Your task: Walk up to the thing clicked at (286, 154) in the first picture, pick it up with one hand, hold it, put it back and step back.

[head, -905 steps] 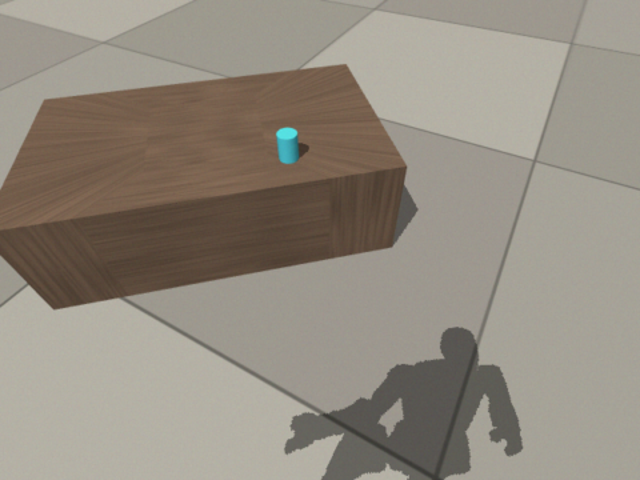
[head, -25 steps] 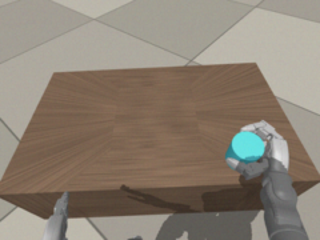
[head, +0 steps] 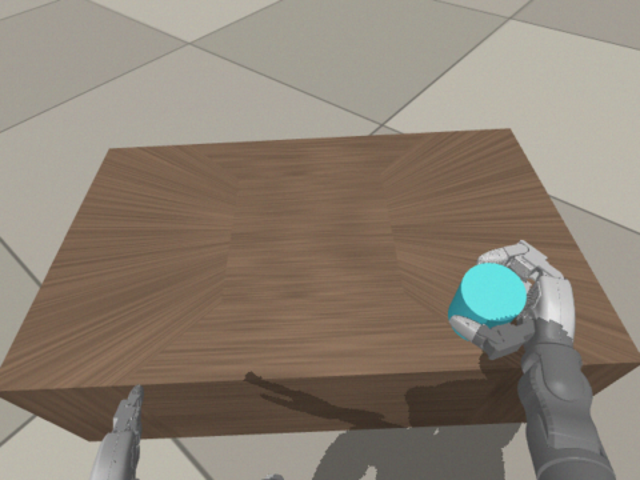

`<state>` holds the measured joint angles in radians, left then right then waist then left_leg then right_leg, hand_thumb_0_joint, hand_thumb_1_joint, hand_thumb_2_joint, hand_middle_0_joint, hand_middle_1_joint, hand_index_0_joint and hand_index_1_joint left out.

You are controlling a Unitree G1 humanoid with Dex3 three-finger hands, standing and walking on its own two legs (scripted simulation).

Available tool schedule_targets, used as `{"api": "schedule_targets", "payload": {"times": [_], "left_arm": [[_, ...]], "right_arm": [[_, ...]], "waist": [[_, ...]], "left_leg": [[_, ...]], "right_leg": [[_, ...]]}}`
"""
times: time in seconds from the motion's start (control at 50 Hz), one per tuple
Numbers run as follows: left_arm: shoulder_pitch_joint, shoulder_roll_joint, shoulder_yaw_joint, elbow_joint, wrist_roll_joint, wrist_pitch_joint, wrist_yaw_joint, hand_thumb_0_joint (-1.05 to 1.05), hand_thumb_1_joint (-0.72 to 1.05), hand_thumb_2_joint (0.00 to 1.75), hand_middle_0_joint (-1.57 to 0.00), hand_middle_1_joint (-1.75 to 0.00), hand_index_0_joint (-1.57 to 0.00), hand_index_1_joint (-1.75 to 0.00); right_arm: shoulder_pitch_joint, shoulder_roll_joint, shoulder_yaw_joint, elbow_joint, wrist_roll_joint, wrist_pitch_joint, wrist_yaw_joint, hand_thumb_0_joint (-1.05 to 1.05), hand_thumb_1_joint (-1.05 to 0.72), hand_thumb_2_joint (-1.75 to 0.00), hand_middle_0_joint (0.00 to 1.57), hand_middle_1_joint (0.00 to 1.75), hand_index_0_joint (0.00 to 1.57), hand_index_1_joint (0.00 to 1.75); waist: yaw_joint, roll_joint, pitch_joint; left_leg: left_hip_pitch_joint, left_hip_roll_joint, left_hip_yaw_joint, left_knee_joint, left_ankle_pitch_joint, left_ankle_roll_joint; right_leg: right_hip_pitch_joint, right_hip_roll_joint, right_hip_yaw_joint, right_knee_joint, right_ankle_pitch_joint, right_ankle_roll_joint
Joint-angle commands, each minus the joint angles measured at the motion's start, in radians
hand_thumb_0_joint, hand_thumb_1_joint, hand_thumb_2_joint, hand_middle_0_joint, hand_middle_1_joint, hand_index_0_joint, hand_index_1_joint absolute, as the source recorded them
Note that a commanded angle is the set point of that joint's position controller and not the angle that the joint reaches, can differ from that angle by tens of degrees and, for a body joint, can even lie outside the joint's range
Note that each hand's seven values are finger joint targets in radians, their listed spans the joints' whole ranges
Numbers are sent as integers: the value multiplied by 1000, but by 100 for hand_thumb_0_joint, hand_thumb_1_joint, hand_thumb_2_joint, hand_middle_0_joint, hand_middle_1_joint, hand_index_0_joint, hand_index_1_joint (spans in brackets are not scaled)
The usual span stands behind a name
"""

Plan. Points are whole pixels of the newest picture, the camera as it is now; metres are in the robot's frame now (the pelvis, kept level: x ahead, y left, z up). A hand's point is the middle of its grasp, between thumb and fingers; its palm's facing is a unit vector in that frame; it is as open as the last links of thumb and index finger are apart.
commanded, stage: crouch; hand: right
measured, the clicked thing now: (483, 305) +0.34 -0.16 +0.03
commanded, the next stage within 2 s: lower in 1.30 s
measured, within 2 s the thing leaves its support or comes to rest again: neither
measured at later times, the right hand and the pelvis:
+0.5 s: hand (469, 280) +0.43 -0.18 -0.05, palm faces +0.20 +0.98 +0.01, open 10.1 cm; pelvis -0.03 +0.00 -0.05, yaw +0 degrees
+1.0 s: hand (457, 277) +0.48 -0.19 -0.12, palm faces +0.20 +0.98 +0.00, open 10.1 cm; pelvis -0.03 +0.00 -0.11, yaw +1 degrees
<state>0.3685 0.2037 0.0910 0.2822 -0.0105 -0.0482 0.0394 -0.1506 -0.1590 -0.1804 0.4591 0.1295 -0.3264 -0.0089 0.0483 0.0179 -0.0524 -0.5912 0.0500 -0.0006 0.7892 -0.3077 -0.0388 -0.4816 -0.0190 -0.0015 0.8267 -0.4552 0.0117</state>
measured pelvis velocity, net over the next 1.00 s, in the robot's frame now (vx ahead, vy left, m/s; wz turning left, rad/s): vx -0.03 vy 0.00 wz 0.02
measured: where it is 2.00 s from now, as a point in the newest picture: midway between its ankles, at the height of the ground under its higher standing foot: outside the picture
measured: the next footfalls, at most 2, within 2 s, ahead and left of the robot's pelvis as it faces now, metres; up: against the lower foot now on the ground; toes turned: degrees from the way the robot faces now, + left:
none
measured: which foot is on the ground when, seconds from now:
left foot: down 0.00-1.00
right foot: down 0.00-1.00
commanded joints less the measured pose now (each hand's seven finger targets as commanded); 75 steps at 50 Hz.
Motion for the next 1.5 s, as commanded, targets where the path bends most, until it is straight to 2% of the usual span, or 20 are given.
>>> {"api": "schedule_targets", "payload": {"times": [0.0, 0.06, 0.16, 0.22, 0.24, 0.3, 0.34, 0.4, 0.46, 0.52, 0.58, 0.62, 0.8, 0.9, 1.04, 1.08, 1.18, 1.26, 1.38, 1.48], "left_arm": [[-42, 169, 97, -162, 4, -62, 11, 0, -52, 4, -4, -6, -5, -4], [-19, 138, 66, -147, 9, -69, 5, 0, -52, 4, -4, -5, -5, -4], [-67, 161, 94, -221, 24, -98, 9, 0, -52, 4, -4, -5, -5, -4], [-5, 116, 63, -164, 37, -109, -1, 0, -52, 4, -4, -6, -5, -4], [-8, 142, 90, -173, 37, -111, -4, 0, -52, 4, -4, -6, -6, -5], [-56, 178, 90, -369, 52, -134, -9, 0, -53, 4, -5, -6, -6, -5], [52, 155, 76, -276, 59, -117, -19, 0, -53, 4, -5, -6, -6, -5], [-17, 226, 132, -421, 69, -129, -22, 0, -54, 5, -5, -6, -5, -5], [91, 178, 89, -373, 82, -118, -43, 0, -52, 4, -5, -7, -6, -5], [26, 198, 89, -529, 83, -127, -46, 0, -52, 4, -5, -6, -6, -5], [86, 185, 66, -524, 89, -116, -58, 0, -51, 3, -5, -7, -6, -5], [68, 233, 103, -569, 93, -112, -56, 0, -52, 4, -5, -6, -6, -5], [113, 254, 133, -642, 100, -96, -60, 0, -52, 4, -5, -6, -6, -5], [128, 213, 88, -628, 103, -94, -66, 0, -51, 4, -5, -6, -6, -5], [151, 255, 133, -668, 103, -85, -65, 0, -51, 4, -5, -6, -6, -5], [144, 233, 104, -682, 104, -82, -69, 0, -52, 4, -5, -6, -6, -5], [133, 279, 158, -735, 99, -85, -63, 0, -53, 5, -5, -6, -6, -5], [145, 218, 86, -725, 97, -81, -70, 0, -52, 4, -5, -6, -6, -5], [153, 262, 135, -752, 97, -82, -64, 0, -52, 4, -5, -6, -6, -5], [148, 219, 89, -721, 104, -86, -72, 0, -54, 5, -5, -5, -5, -5]], "right_arm": [[-332, -145, -66, -197, 12, -82, 3, 0, -11, -130, 126, 144, 132, 144], [-334, -106, -59, -90, 15, -92, -2, 0, -10, -130, 126, 143, 132, 143], [-553, -196, -98, -77, -9, -165, 8, 0, -4, -127, 122, 140, 128, 140], [-595, -190, -112, 57, -19, -202, 11, 0, 0, -126, 120, 139, 126, 139], [-587, -216, -146, 138, -22, -210, 13, 0, 0, -126, 119, 139, 126, 139], [-760, -294, -185, 86, -42, -259, 15, 0, -1, -127, 120, 140, 127, 140], [-733, -279, -202, 284, -53, -256, 22, 0, -4, -129, 122, 141, 128, 141], [-900, -399, -266, 230, -73, -295, 15, 0, -6, -129, 122, 140, 128, 140], [-866, -318, -250, 411, -87, -289, 17, 0, -8, -130, 122, 141, 128, 141], [-970, -449, -311, 389, -113, -310, 16, 0, -5, -127, 120, 138, 126, 138], [-956, -415, -304, 477, -119, -304, 28, 0, -5, -128, 121, 139, 126, 139], [-981, -504, -354, 484, -127, -312, 20, 0, -8, -128, 122, 139, 127, 140], [-1070, -542, -365, 500, -153, -330, 13, 0, -9, -127, 121, 138, 127, 138], [-1078, -533, -353, 509, -162, -332, 31, 0, -8, -130, 123, 141, 129, 141], [-1060, -580, -387, 516, -167, -314, 34, 0, -14, -135, 128, 147, 133, 147], [-1071, -582, -386, 516, -171, -312, 38, 0, -15, -137, 130, 149, 136, 149], [-1068, -626, -420, 520, -170, -313, 37, 0, -14, -138, 130, 150, 136, 150], [-1083, -620, -415, 540, -173, -312, 45, 0, -15, -138, 131, 150, 137, 150], [-1083, -665, -426, 536, -183, -313, 49, 0, -11, -133, 125, 144, 131, 144], [-1078, -624, -410, 598, -176, -310, 56, 0, -12, -139, 129, 150, 135, 150]], "waist": [[7, -29, -246], [29, 33, -150], [65, 39, -284], [68, -20, -310], [77, -6, -313], [93, -36, -576], [103, -48, -426], [115, -109, -588], [145, -111, -461], [152, -124, -636], [165, -138, -576], [165, -166, -621], [234, -189, -662], [242, -275, -664], [263, -306, -686], [262, -318, -685], [291, -274, -715], [277, -246, -663], [291, -306, -674], [286, -296, -610]], "left_leg": [[191, -26, 28, -74, 181, 29], [129, -30, 36, -76, 101, 25], [78, -23, 11, -29, 90, 19], [-3, -24, 10, 52, 147, 25], [-17, -24, 5, 75, 162, 25], [57, -23, -7, 132, 269, 28], [-43, -27, -3, 152, 216, 32], [-52, -29, -1, 194, 194, 35], [-193, -44, 20, 224, 116, 42], [-135, -43, 16, 258, 134, 41], [-196, -48, 23, 292, 113, 47], [-226, -52, 31, 321, 107, 50], [-277, -54, 31, 376, 97, 53], [-357, -58, 40, 416, 125, 63], [-372, -60, 46, 442, 146, 66], [-377, -58, 43, 452, 155, 67], [-321, -58, 38, 456, 194, 63], [-326, -56, 26, 451, 135, 60], [-387, -59, 34, 469, 131, 63], [-456, -63, 35, 489, 73, 64]], "right_leg": [[-8, 17, -8, -141, 236, -8], [-74, 10, 8, -145, 146, -16], [-93, 15, 2, -64, 115, -30], [-136, 19, 0, 4, 184, -21], [-180, 24, 1, 35, 193, -22], [-159, 25, -1, 101, 280, -16], [-281, 31, 0, 126, 231, -15], [-261, 21, 11, 154, 222, -8], [-348, 14, 24, 178, 175, -2], [-356, 10, 22, 224, 179, -4], [-429, 12, 25, 249, 166, -1], [-426, 8, 36, 267, 186, 4], [-506, 0, 41, 352, 152, -4], [-483, -3, 51, 388, 237, 7], [-492, -4, 56, 418, 264, 7], [-498, -4, 54, 428, 282, 9], [-543, -5, 52, 450, 256, -2], [-643, 2, 44, 454, 160, -11], [-585, -4, 51, 462, 187, -3], [-660, -6, 55, 484, 127, -7]]}}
